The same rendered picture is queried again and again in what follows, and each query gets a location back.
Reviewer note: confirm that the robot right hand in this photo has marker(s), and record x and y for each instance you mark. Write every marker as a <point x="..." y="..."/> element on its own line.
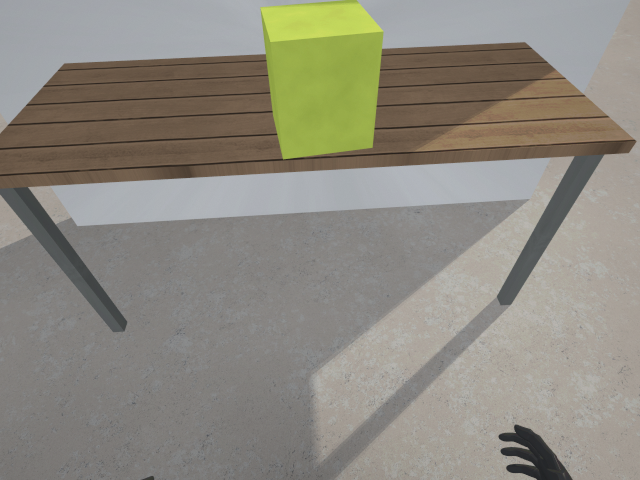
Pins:
<point x="547" y="466"/>

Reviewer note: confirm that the table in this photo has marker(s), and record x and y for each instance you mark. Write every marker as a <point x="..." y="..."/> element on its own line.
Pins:
<point x="136" y="120"/>

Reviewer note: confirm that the carton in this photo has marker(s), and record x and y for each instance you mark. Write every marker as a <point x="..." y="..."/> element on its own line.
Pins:
<point x="323" y="63"/>

